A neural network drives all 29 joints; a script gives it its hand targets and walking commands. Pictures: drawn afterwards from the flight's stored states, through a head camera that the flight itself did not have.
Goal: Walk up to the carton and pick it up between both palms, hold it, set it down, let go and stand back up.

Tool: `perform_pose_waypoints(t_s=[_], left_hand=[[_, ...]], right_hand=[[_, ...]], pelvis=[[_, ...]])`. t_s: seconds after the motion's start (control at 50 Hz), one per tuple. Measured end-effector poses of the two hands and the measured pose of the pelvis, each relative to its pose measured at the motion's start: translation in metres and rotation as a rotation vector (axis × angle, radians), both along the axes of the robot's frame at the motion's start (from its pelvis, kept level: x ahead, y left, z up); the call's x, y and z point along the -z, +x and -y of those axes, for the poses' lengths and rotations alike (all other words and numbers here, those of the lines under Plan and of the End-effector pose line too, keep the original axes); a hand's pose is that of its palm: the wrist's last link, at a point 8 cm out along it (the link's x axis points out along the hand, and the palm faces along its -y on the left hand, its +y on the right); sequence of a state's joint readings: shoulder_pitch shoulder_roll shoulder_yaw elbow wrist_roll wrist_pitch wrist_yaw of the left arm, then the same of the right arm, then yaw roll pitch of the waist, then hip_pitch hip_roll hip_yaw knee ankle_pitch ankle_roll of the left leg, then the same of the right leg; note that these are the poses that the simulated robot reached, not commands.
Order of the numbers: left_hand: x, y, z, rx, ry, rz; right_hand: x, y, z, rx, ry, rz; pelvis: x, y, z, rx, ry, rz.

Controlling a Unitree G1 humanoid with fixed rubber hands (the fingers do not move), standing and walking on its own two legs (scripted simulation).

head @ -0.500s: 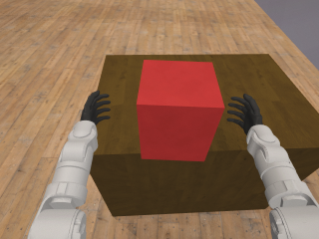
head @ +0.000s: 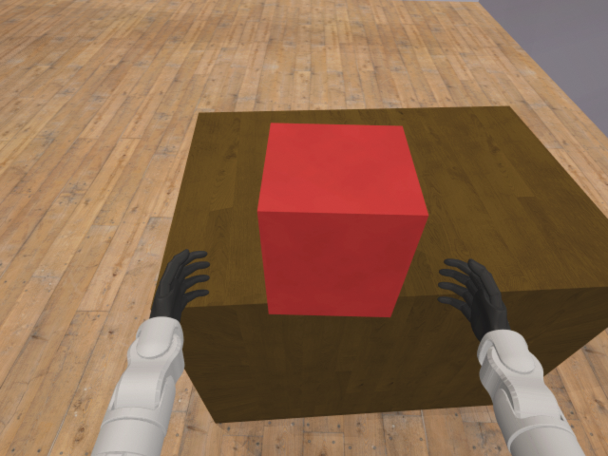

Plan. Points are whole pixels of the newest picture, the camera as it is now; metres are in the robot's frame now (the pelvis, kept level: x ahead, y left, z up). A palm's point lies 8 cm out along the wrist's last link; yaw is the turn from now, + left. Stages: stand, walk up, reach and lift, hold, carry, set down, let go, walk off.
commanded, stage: set down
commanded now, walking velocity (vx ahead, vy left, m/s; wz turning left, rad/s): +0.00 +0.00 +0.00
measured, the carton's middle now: (332, 223) +0.46 +0.00 +0.03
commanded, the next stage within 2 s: let go in 1.38 s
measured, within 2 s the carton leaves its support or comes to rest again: neither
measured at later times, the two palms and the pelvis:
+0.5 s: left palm (166, 370) +0.22 +0.21 -0.02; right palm (487, 384) +0.23 -0.21 -0.02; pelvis +0.01 +0.00 +0.00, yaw +0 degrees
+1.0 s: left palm (153, 418) +0.17 +0.23 -0.06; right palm (484, 436) +0.18 -0.21 -0.06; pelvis +0.00 +0.01 +0.00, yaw -1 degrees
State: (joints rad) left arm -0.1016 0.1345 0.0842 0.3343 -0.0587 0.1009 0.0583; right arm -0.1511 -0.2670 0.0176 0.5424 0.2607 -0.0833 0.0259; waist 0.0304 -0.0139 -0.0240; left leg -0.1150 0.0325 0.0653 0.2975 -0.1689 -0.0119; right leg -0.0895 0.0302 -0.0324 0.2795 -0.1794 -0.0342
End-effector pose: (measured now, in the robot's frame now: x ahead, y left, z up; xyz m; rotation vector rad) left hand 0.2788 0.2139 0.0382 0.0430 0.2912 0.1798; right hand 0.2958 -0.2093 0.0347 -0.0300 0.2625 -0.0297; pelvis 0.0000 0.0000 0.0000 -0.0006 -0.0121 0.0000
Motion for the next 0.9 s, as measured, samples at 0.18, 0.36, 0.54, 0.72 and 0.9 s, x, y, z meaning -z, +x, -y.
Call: perform_pose_waypoints(t_s=[0.18,0.36,0.54,0.72,0.9], left_hand=[[0.022,-0.024,0.000,-0.005,0.010,-0.012],[0.046,-0.047,0.001,0.002,0.008,-0.083],[0.059,-0.060,-0.001,0.006,0.015,-0.162],[0.071,-0.076,-0.007,0.015,0.026,-0.242],[0.091,-0.099,-0.011,0.030,0.041,-0.344]], right_hand=[[0.024,-0.025,0.000,-0.008,-0.015,-0.029],[0.044,-0.051,0.002,0.002,-0.036,-0.092],[0.054,-0.067,0.002,0.011,-0.058,-0.149],[0.064,-0.081,-0.002,0.014,-0.072,-0.202],[0.085,-0.105,-0.002,0.029,-0.088,-0.292]], pelvis=[[0.000,0.004,0.001,-0.003,0.001,0.009],[0.001,0.005,0.002,-0.004,0.001,0.029],[0.001,0.006,0.000,0.000,0.001,0.038],[0.001,0.007,-0.004,0.004,0.000,0.051],[0.001,0.005,-0.009,0.007,-0.002,0.054]])
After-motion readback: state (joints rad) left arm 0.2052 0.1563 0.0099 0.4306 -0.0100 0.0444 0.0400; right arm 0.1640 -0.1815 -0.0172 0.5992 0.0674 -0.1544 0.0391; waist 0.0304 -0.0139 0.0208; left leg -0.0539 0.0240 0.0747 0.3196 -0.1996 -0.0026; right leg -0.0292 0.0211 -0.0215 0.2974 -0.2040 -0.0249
